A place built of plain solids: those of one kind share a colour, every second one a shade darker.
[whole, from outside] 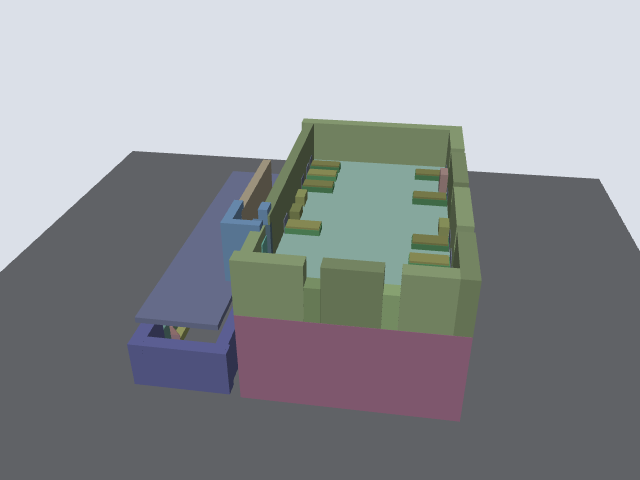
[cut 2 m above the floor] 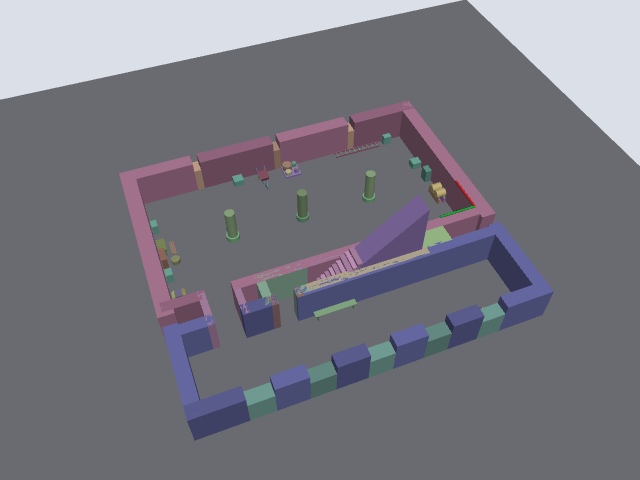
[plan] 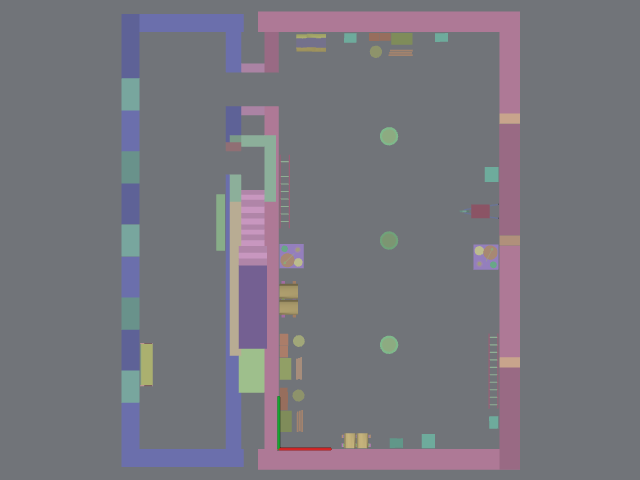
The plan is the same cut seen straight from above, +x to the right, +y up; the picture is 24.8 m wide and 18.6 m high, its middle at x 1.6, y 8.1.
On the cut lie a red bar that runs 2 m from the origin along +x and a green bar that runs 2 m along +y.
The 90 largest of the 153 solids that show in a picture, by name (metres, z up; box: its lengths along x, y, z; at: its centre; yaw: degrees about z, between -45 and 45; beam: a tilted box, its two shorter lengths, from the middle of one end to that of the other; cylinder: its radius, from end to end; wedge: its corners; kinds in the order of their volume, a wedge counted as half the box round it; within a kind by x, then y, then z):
{
 "wall_undercroft_1": {"box": [0.55, 13.84, 5.09], "at": [-0.28, 6.37, 2.25]},
 "wall_undercroft_2": {"box": [0.55, 2.12, 5.09], "at": [-0.28, 15.65, 2.25]},
 "wall_undercroft_3": {"box": [10.15, 0.8, 5.09], "at": [4.28, -0.4, 2.25]},
 "wall_undercroft_4": {"box": [10.15, 0.8, 5.09], "at": [4.28, 16.56, 2.25]},
 "wall_undercroft_5": {"box": [0.8, 3.96, 5.09], "at": [8.95, 1.18, 2.25]},
 "wall_undercroft_6": {"box": [0.8, 4.32, 5.09], "at": [8.95, 5.72, 2.25]},
 "wall_undercroft_7": {"box": [0.8, 4.32, 5.09], "at": [8.95, 10.44, 2.25]},
 "wall_undercroft_8": {"box": [0.8, 3.96, 5.09], "at": [8.95, 14.98, 2.25]},
 "wall_dorter_1": {"box": [0.55, 2.9, 2.8], "at": [-0.28, 0.9, 6.2]},
 "wall_dorter_2": {"box": [0.55, 13.46, 2.8], "at": [-0.28, 9.98, 6.2]},
 "wall_dorter_3": {"box": [3.09, 0.8, 2.8], "at": [0.74, -0.4, 6.2]},
 "wall_dorter_4": {"box": [2.58, 0.8, 2.8], "at": [4.28, -0.4, 6.2]},
 "wall_dorter_5": {"box": [10.15, 0.8, 2.8], "at": [4.28, 16.56, 6.2]},
 "wall_dorter_6": {"box": [3.09, 0.8, 2.8], "at": [7.81, -0.4, 6.2]},
 "wall_dorter_7": {"box": [0.8, 3.88, 2.8], "at": [8.95, 1.14, 6.2]},
 "wall_dorter_8": {"box": [0.8, 4.17, 2.8], "at": [8.95, 5.72, 6.2]},
 "wall_dorter_9": {"box": [0.8, 4.17, 2.8], "at": [8.95, 10.44, 6.2]},
 "wall_dorter_10": {"box": [0.8, 3.88, 2.8], "at": [8.95, 15.02, 6.2]},
 "wall_cloister_1": {"box": [0.7, 2.49, 2.75], "at": [-5.74, 0.55, 1.07]},
 "wall_cloister_2": {"box": [0.7, 1.58, 2.75], "at": [-5.74, 3.83, 1.07]},
 "wall_cloister_3": {"box": [0.7, 1.58, 2.75], "at": [-5.74, 6.66, 1.07]},
 "wall_cloister_4": {"box": [0.7, 1.58, 2.75], "at": [-5.74, 9.5, 1.07]},
 "wall_cloister_5": {"box": [0.7, 1.58, 2.75], "at": [-5.74, 12.33, 1.07]},
 "wall_cloister_6": {"box": [0.7, 2.49, 2.75], "at": [-5.74, 15.61, 1.07]},
 "wall_cloister_7": {"box": [4.74, 0.7, 2.75], "at": [-3.72, -0.35, 1.07]},
 "wall_cloister_8": {"box": [4.74, 0.7, 2.75], "at": [-3.72, 16.51, 1.07]},
 "wall_cloister_9": {"box": [0.6, 11.24, 2.75], "at": [-1.75, 5.02, 1.07]},
 "wall_cloister_10": {"box": [0.6, 1.74, 2.75], "at": [-1.75, 12.41, 1.07]},
 "wall_cloister_11": {"box": [0.6, 2.17, 2.75], "at": [-1.75, 15.67, 1.07]},
 "floor_dorter_1": {"box": [8.55, 16.16, 0.4], "at": [4.28, 8.08, 4.9]},
 "wall_left_1": {"box": [0.45, 6.42, 7.8], "at": [-1.68, 6.83, 3.6]},
 "wall_right_1": {"box": [0.45, 6.42, 7.8], "at": [-0.33, 6.83, 3.6]},
 "over_cloister_1": {"box": [3.94, 16.76, 0.3], "at": [-3.72, 8.08, 3.6]},
 "fill_under_steps_1": {"wedge": [[-1.55, 3.89, -0.3], [-1.55, 3.89, 4.87], [-1.55, 10.25, -0.3], [-1.55, 10.25, -0.24], [-0.45, 3.89, -0.3], [-0.45, 3.89, 4.87], [-0.45, 10.25, -0.3], [-0.45, 10.25, -0.24]]},
 "wall_dayfoot_1": {"box": [0.45, 1.06, 3.55], "at": [-1.68, 10.11, 1.47]},
 "wall_dayfoot_2": {"box": [0.45, 0.62, 3.55], "at": [-1.68, 11.85, 1.47]},
 "wall_dayfoot_3": {"box": [1.8, 0.45, 3.55], "at": [-1.0, 11.94, 1.47]},
 "wall_dayfoot_4": {"box": [0.45, 2.58, 3.55], "at": [-0.33, 10.87, 1.47]},
 "mass_under_head_1": {"box": [1.1, 1.72, 5.1], "at": [-1.0, 3.04, 2.25]},
 "wall_cloister_under_light_1": {"box": [0.7, 1.25, 1.75], "at": [-5.74, 2.42, 0.57]},
 "wall_cloister_under_light_2": {"box": [0.7, 1.25, 1.75], "at": [-5.74, 5.25, 0.57]},
 "wall_cloister_under_light_3": {"box": [0.7, 1.25, 1.75], "at": [-5.74, 8.08, 0.57]},
 "wall_cloister_under_light_4": {"box": [0.7, 1.25, 1.75], "at": [-5.74, 10.91, 0.57]},
 "wall_cloister_under_light_5": {"box": [0.7, 1.25, 1.75], "at": [-5.74, 13.74, 0.57]},
 "wall_dayhead_1": {"box": [0.45, 2.34, 3.1], "at": [-1.68, 2.9, 6.35]},
 "wall_dayhead_2": {"box": [1.8, 0.45, 3.1], "at": [-1.0, 1.95, 6.35]},
 "wall_dayhead_3": {"box": [0.45, 0.82, 3.1], "at": [-0.33, 3.66, 6.35]},
 "bed_frame_dorter_1": {"box": [1.85, 0.83, 0.31], "at": [0.96, 13.28, 5.25]},
 "bed_frame_dorter_2": {"box": [1.88, 0.87, 0.32], "at": [0.97, 6.5, 5.26]},
 "bed_frame_dorter_3": {"box": [1.87, 0.84, 0.33], "at": [0.97, 11.63, 5.26]},
 "bed_frame_dorter_4": {"box": [1.88, 0.77, 0.35], "at": [0.97, 14.59, 5.28]},
 "bed_frame_dorter_5": {"box": [1.98, 0.85, 0.32], "at": [7.53, 4.05, 5.26]},
 "bed_frame_dorter_6": {"box": [1.95, 0.83, 0.38], "at": [7.54, 10.91, 5.29]},
 "bed_frame_dorter_7": {"box": [1.88, 0.88, 0.31], "at": [7.58, 5.91, 5.26]},
 "bed_frame_dorter_8": {"box": [1.88, 0.79, 0.31], "at": [7.58, 14.31, 5.25]},
 "jamb_slype_1": {"box": [2.05, 0.35, 2.2], "at": [-1.02, 13.11, 1.05]},
 "jamb_slype_2": {"box": [2.05, 0.35, 2.2], "at": [-1.02, 14.76, 1.05]},
 "wall_dorter_under_light_1": {"box": [0.7, 0.8, 1.75], "at": [2.64, -0.4, 5.67]},
 "wall_dorter_under_light_2": {"box": [0.7, 0.8, 1.75], "at": [5.91, -0.4, 5.67]},
 "pier_undercroft_1": {"cylinder": 0.27, "from": [4.28, 4.04, 0.29], "to": [4.28, 4.04, 2.84]},
 "pier_undercroft_2": {"cylinder": 0.27, "from": [4.28, 8.08, 0.29], "to": [4.28, 8.08, 2.84]},
 "pier_undercroft_3": {"cylinder": 0.27, "from": [4.28, 12.12, 0.29], "to": [4.28, 12.12, 2.84]},
 "wall_undercroft_under_light_1": {"box": [0.8, 0.4, 1.75], "at": [8.95, 3.36, 0.57]},
 "wall_undercroft_under_light_2": {"box": [0.8, 0.4, 1.75], "at": [8.95, 8.08, 0.57]},
 "wall_undercroft_under_light_3": {"box": [0.8, 0.4, 1.75], "at": [8.95, 12.8, 0.57]},
 "bed_pallet_dorter_1": {"box": [1.73, 0.77, 0.11], "at": [0.99, 13.28, 5.46]},
 "bed_pallet_dorter_2": {"box": [1.76, 0.81, 0.11], "at": [1.0, 6.5, 5.47]},
 "bed_pallet_dorter_3": {"box": [1.75, 0.78, 0.11], "at": [1.0, 11.63, 5.48]},
 "bed_pallet_dorter_4": {"box": [1.76, 0.71, 0.11], "at": [1.0, 14.59, 5.51]},
 "bed_pallet_dorter_5": {"box": [1.86, 0.79, 0.11], "at": [7.5, 4.05, 5.47]},
 "bed_pallet_dorter_6": {"box": [1.83, 0.77, 0.11], "at": [7.51, 10.91, 5.53]},
 "bed_pallet_dorter_7": {"box": [1.76, 0.82, 0.11], "at": [7.55, 5.91, 5.47]},
 "bed_pallet_dorter_8": {"box": [1.76, 0.73, 0.11], "at": [7.55, 14.31, 5.46]},
 "chest_dorter_1": {"box": [0.53, 1.02, 0.58], "at": [0.29, 9.81, 5.39]},
 "chest_dorter_2": {"box": [0.56, 0.99, 0.51], "at": [0.31, 8.12, 5.35]},
 "chest_dorter_3": {"box": [0.53, 1.04, 0.6], "at": [8.26, 7.43, 5.4]},
 "aumbry_carcase_dorter_1": {"box": [0.44, 1.03, 1.16], "at": [8.29, 12.58, 5.77]},
 "jamb_day_foot_1": {"box": [0.6, 0.35, 2.07], "at": [-1.75, 11.72, 0.98]},
 "jamb_day_head_1": {"box": [0.55, 0.35, 2.02], "at": [-0.28, 3.42, 6.11]},
 "settle_locker_cloister_1": {"box": [0.45, 1.59, 0.49], "at": [-5.1, 3.27, 0.19]},
 "pier_undercroft_base_1": {"cylinder": 0.35, "from": [4.28, 4.04, 0.0], "to": [4.28, 4.04, 0.29]},
 "pier_undercroft_base_2": {"cylinder": 0.35, "from": [4.28, 8.08, 0.0], "to": [4.28, 8.08, 0.29]},
 "pier_undercroft_base_3": {"cylinder": 0.35, "from": [4.28, 12.12, 0.0], "to": [4.28, 12.12, 0.29]},
 "tub_stand_undercroft_1": {"box": [0.94, 0.94, 0.17], "at": [0.5, 7.48, 0.04]},
 "tub_stand_undercroft_2": {"box": [0.97, 0.97, 0.17], "at": [8.03, 7.44, 0.04]},
 "crate_undercroft_1": {"box": [0.52, 0.56, 0.45], "at": [5.8, 0.31, 0.18]},
 "crate_undercroft_2": {"box": [0.54, 0.58, 0.44], "at": [8.25, 10.64, 0.17]},
 "tread_1": {"wedge": [[-1.55, 7.56, 1.52], [-1.55, 7.56, 2.03], [-1.55, 7.87, 1.52], [-1.55, 7.87, 2.02], [-0.45, 7.56, 1.52], [-0.45, 7.56, 2.03], [-0.45, 7.87, 1.52], [-0.45, 7.87, 2.02]]},
 "tread_2": {"wedge": [[-1.55, 9.35, 0.04], [-1.55, 9.35, 0.52], [-1.55, 9.66, 0.04], [-1.55, 9.66, 0.52], [-0.45, 9.35, 0.04], [-0.45, 9.35, 0.52], [-0.45, 9.66, 0.04], [-0.45, 9.66, 0.52]]},
 "door_leaf_day_head_1": {"box": [0.06, 0.88, 2.0], "at": [0.03, 1.87, 6.1]}
}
